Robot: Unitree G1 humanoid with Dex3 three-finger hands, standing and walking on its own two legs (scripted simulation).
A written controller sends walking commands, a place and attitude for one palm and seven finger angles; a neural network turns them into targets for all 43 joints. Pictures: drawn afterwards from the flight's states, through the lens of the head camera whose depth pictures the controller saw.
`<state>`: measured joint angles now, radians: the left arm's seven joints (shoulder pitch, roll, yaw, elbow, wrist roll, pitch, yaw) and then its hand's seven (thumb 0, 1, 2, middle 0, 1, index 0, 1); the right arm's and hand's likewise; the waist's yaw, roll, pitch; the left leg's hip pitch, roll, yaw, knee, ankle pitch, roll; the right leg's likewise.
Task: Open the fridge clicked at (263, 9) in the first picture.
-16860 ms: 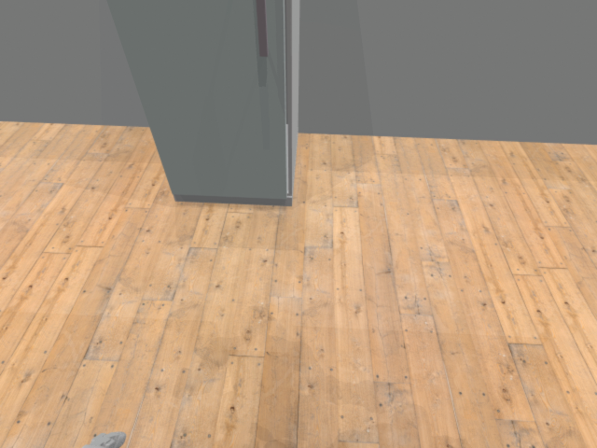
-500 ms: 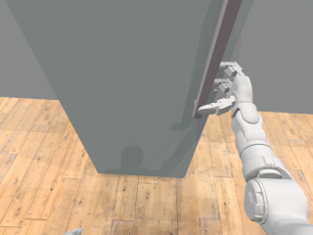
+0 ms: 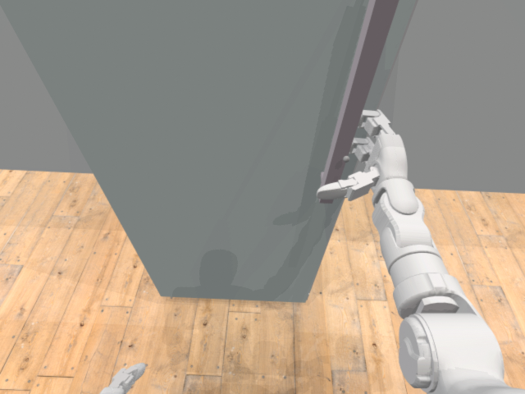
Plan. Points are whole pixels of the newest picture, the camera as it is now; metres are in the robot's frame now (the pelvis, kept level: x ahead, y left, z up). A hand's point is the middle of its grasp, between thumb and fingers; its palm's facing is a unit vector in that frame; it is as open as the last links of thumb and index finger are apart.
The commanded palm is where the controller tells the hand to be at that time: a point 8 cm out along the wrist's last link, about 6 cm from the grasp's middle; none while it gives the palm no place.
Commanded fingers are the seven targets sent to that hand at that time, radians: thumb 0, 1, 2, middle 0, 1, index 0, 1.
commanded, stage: slide the fingers in behind the handle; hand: right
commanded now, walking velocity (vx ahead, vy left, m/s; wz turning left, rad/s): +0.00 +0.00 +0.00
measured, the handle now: (349, 100) +0.49 -0.06 +0.21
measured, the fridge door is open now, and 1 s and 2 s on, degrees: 0 0 0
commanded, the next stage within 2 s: grip the handle and tug to test in 1.10 s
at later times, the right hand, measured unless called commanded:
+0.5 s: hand (333, 163) +0.43 -0.05 +0.14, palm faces -0.11 +0.99 -0.01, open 14.0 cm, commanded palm +0.41 -0.10 +0.13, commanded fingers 0.00 0.50 -0.30 0.30 1.20 0.30 1.20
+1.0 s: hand (333, 163) +0.43 -0.05 +0.14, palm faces -0.11 +0.99 -0.01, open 14.0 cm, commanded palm +0.40 -0.10 +0.13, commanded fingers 0.00 0.50 -0.30 0.30 1.20 0.30 1.20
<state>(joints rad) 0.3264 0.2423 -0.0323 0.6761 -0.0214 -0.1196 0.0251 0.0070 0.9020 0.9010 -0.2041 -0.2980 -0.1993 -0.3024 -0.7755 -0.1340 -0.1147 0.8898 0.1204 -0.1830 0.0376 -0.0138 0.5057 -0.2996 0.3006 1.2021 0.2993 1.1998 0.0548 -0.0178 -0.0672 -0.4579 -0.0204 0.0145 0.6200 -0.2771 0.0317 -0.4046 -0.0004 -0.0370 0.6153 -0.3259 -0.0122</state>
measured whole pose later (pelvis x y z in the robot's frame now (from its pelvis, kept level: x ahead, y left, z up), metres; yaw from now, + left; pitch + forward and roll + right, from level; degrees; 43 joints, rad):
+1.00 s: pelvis +0.00 +0.00 +0.00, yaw +0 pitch +5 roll +0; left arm 0.33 0.23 -0.02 0.69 -0.02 -0.10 0.02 0.01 0.90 0.90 -0.20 -0.30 -0.20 -0.30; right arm -0.71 -0.08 -0.06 0.80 0.11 -0.16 -0.02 -0.01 0.51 -0.30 0.30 1.20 0.29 1.20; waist 0.05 -0.02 -0.06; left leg -0.41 -0.02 0.01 0.58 -0.26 0.03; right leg -0.36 0.00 -0.04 0.58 -0.31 -0.01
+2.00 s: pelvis +0.00 +0.00 +0.00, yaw +0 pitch +6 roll +0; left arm 0.32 0.23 -0.03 0.68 -0.01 -0.08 0.02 0.01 0.90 0.90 -0.20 -0.30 -0.20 -0.30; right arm -0.74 -0.07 -0.05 0.82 0.11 -0.15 -0.03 0.01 -0.66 -0.81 0.40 1.38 0.39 1.37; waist 0.04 -0.02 -0.06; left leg -0.41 -0.02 0.02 0.58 -0.27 0.04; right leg -0.36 0.00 -0.03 0.57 -0.31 -0.01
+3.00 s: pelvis +0.04 +0.01 +0.01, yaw +1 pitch +5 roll +0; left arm 0.27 0.22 -0.02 0.61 -0.01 -0.02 0.01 0.01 0.90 0.90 -0.20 -0.30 -0.20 -0.30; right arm -0.51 -0.05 -0.01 0.45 0.11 0.03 -0.03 0.01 -0.70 -0.77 0.33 1.39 0.35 1.39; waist 0.02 -0.02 -0.08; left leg -0.34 -0.04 0.01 0.53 -0.29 0.04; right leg -0.27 -0.01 -0.04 0.51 -0.33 0.00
